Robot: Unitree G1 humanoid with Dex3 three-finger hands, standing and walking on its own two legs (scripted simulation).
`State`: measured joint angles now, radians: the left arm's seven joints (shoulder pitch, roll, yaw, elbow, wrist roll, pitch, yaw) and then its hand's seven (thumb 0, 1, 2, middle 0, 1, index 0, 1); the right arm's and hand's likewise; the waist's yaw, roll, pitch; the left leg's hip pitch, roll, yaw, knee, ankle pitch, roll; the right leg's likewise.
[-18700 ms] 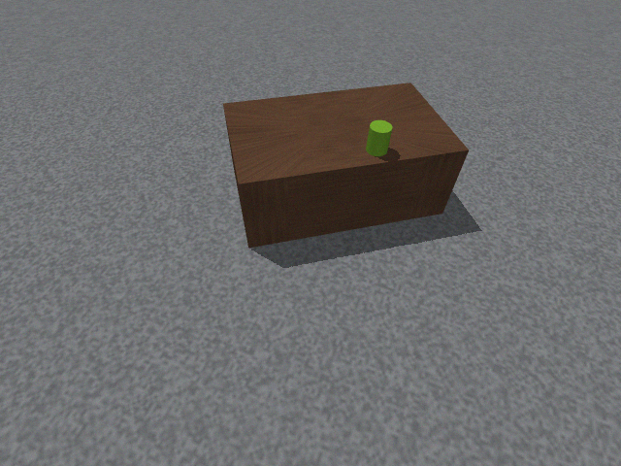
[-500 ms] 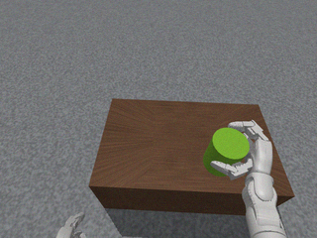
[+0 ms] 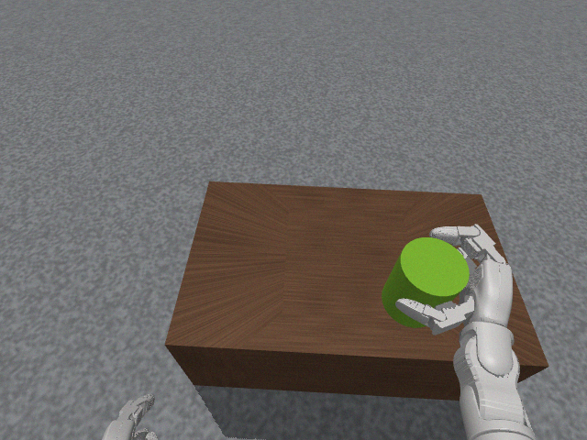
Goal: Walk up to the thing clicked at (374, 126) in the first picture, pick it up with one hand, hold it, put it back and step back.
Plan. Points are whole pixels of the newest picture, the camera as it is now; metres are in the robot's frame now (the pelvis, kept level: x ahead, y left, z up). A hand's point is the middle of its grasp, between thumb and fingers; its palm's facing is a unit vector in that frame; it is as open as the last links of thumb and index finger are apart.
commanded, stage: crouch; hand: right
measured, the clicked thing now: (421, 284) +0.33 -0.16 +0.04
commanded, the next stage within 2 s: lower in 1.26 s
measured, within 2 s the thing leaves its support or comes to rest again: neither
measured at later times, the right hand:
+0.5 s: hand (424, 283) +0.38 -0.21 -0.06, palm faces +0.28 +0.96 -0.02, open 11.7 cm
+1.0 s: hand (414, 285) +0.43 -0.23 -0.15, palm faces +0.30 +0.95 -0.02, open 11.7 cm
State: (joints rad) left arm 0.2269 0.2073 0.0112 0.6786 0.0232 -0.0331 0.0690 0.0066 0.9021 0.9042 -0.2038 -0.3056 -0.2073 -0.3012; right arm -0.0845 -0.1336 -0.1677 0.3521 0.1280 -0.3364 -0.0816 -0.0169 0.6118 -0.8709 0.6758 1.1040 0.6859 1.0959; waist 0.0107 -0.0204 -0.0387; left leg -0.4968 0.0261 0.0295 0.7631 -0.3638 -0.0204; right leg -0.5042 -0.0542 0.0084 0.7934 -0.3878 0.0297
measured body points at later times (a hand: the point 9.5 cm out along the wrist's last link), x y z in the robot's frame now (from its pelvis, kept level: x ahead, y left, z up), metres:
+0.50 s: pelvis -0.02 +0.00 -0.07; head +0.10 -0.03 +0.36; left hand +0.10 +0.26 -0.19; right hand +0.36 -0.26 -0.06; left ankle +0.01 +0.13 -0.71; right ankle +0.01 -0.14 -0.71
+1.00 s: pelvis -0.05 +0.00 -0.16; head +0.13 -0.02 +0.25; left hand +0.03 +0.27 -0.29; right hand +0.41 -0.28 -0.15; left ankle +0.01 +0.13 -0.71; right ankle +0.01 -0.14 -0.71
